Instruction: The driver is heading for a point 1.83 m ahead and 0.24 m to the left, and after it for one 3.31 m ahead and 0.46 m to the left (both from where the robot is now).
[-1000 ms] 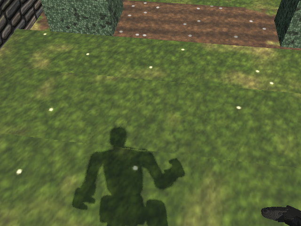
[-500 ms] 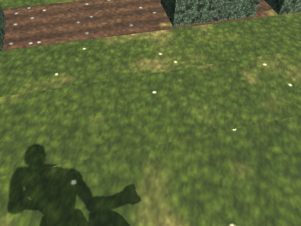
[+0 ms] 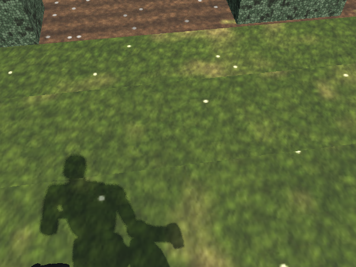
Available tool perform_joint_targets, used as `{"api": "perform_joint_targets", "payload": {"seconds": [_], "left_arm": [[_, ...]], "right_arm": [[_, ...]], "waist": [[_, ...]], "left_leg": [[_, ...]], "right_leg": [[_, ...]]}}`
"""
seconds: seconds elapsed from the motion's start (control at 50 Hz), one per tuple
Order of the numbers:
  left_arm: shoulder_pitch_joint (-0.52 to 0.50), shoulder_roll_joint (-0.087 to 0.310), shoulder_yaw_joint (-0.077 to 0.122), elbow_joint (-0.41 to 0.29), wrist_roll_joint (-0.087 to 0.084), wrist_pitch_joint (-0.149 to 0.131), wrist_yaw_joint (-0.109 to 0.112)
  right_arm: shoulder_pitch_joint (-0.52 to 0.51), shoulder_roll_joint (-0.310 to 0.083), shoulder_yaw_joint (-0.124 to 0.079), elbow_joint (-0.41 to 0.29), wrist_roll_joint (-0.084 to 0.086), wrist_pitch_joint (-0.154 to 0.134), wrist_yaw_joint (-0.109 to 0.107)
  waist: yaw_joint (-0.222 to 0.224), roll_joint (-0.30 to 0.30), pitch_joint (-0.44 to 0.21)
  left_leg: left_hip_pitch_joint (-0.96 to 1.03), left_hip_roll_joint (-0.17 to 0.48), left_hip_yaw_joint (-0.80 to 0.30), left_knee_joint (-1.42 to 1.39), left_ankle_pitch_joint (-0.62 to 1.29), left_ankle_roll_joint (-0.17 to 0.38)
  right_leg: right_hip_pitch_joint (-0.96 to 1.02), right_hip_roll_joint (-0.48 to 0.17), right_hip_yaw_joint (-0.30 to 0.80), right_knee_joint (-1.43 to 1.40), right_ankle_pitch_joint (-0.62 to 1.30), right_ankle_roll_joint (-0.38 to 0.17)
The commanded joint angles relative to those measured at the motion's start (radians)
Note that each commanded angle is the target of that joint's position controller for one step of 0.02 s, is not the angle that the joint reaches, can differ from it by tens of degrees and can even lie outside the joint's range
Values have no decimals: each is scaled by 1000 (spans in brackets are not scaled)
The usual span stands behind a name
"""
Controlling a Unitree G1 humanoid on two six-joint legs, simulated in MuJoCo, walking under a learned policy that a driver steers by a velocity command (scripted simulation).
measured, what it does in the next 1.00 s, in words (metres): steps on the spot: left foot, then right foot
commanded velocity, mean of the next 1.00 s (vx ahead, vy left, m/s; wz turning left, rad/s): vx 0.00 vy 0.00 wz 0.21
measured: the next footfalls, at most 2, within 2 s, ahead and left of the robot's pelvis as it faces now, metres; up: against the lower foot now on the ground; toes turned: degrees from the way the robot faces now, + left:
left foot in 0.16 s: +0.03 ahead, +0.15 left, +0.00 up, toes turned +9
right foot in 0.68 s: +0.07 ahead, -0.08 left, +0.00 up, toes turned +15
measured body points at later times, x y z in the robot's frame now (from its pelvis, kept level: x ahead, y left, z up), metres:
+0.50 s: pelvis +0.00 +0.08 +0.01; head +0.03 +0.10 +0.46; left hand +0.05 +0.39 -0.10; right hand +0.21 -0.14 -0.07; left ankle -0.01 +0.15 -0.74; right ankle +0.04 -0.09 -0.67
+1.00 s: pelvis +0.00 +0.04 -0.01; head +0.03 +0.06 +0.44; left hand +0.13 +0.33 -0.09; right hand +0.23 -0.20 -0.07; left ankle -0.01 +0.15 -0.74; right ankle +0.03 -0.09 -0.74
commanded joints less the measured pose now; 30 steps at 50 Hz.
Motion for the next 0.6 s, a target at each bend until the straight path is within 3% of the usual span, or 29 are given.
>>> {"api": "perform_joint_targets", "payload": {"seconds": [0.02, 0.12, 0.16, 0.18, 0.2, 0.22, 0.24, 0.26, 0.28, 0.3, 0.32, 0.38, 0.48, 0.54, 0.6], "left_arm": [[-5, 180, 67, -70, 15, -13, 22], [-70, 201, 75, -56, 24, 0, 27], [-42, 155, 54, -24, 30, 10, 20], [26, 67, 32, -55, 29, 12, 21], [-25, 83, 23, -102, 29, -8, 26], [-72, 108, 27, -72, 24, -5, 17], [-73, 145, 39, -55, 15, 0, 26], [-41, 181, 54, -34, 28, 1, 33], [-36, 168, 46, -28, 40, 3, 37], [-21, 149, 34, -21, 45, 5, 34], [-4, 147, 30, -5, 38, 8, 31], [22, 134, 12, 31, 26, 23, 15], [37, 136, -10, 76, 27, 45, 6], [39, 96, -33, 92, 31, 42, -7], [33, 75, -49, 89, 27, 39, -26]], "right_arm": [[-12, -76, -15, -79, -3, -1, 22], [13, -97, -35, -82, 34, -10, 54], [28, -131, -62, -102, 44, -28, 57], [64, -246, -96, -120, 50, -41, 34], [99, -329, -122, -150, 46, -58, 31], [124, -277, -121, -111, 18, -81, 19], [106, -239, -114, -105, 21, -87, 21], [80, -200, -98, -116, 36, -79, 23], [52, -177, -86, -125, 50, -71, 25], [16, -176, -82, -147, 48, -59, 23], [-5, -180, -82, -166, 39, -53, 21], [3, -192, -82, -184, 25, -54, 21], [15, -180, -76, -215, 37, -66, 36], [-19, -152, -57, -236, 46, -60, 41], [-45, -167, -49, -237, 55, -46, 55]], "waist": [[40, -94, -77], [7, -98, -87], [-5, -66, -115], [28, 140, -203], [-32, 156, -183], [-64, 74, -110], [-52, 91, -89], [-26, 88, -109], [1, 87, -102], [26, 73, -99], [33, 67, -104], [26, 68, -118], [-11, 63, -125], [-19, 53, -134], [-24, 63, -132]], "left_leg": [[-31, 9, 3, -83, 49, 28], [108, -36, 30, -367, 263, 88], [264, -62, 19, -476, 473, 172], [424, 136, -230, -513, 902, 352], [508, 291, -530, -583, 813, 507], [492, 259, -472, -603, 660, 441], [475, 218, -397, -596, 661, 390], [454, 208, -369, -591, 714, 372], [400, 199, -351, -595, 753, 354], [339, 183, -334, -615, 746, 340], [316, 163, -318, -626, 732, 337], [303, 127, -309, -618, 695, 337], [322, 142, -352, -570, 619, 332], [275, 107, -345, -496, 567, 296], [167, 82, -368, -435, 511, 275]], "right_leg": [[138, -329, 215, -197, 236, -228], [136, -335, 147, -132, 118, -156], [49, -292, 92, -30, -32, -66], [-53, -149, -59, 206, -213, 55], [-289, -9, 50, 356, -445, 115], [-388, -35, 192, 445, -418, 110], [-420, -46, 208, 532, -382, 112], [-411, -51, 224, 590, -362, 110], [-385, -57, 236, 628, -340, 107], [-351, -60, 239, 641, -291, 109], [-338, -52, 239, 638, -228, 116], [-337, -33, 230, 634, -111, 148], [-372, -68, 232, 580, -98, 189], [-318, -89, 211, 472, -100, 199], [-209, -77, 156, 381, -140, 189]]}}
Keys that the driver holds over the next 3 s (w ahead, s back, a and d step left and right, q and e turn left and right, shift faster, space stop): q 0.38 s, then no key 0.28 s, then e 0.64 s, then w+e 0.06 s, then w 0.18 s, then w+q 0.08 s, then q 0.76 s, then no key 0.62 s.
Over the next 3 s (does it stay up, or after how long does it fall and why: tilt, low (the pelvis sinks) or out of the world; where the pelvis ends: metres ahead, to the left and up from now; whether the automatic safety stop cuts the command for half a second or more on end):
stays up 0.43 -0.08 -0.16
